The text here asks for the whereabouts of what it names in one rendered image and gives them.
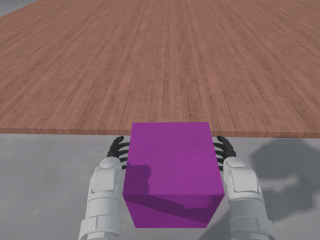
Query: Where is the robot right hand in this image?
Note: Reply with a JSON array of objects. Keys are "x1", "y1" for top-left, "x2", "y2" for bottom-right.
[{"x1": 213, "y1": 135, "x2": 237, "y2": 171}]

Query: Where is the carton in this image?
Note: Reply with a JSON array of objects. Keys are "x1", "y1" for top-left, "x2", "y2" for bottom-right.
[{"x1": 122, "y1": 122, "x2": 225, "y2": 228}]

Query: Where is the left robot forearm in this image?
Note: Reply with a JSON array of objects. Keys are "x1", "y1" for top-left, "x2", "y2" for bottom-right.
[{"x1": 78, "y1": 156, "x2": 123, "y2": 240}]

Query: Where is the right robot forearm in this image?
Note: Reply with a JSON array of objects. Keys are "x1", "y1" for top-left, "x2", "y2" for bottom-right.
[{"x1": 222, "y1": 156, "x2": 278, "y2": 240}]

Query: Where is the robot left hand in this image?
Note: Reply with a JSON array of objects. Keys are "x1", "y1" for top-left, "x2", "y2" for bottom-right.
[{"x1": 107, "y1": 136, "x2": 130, "y2": 170}]

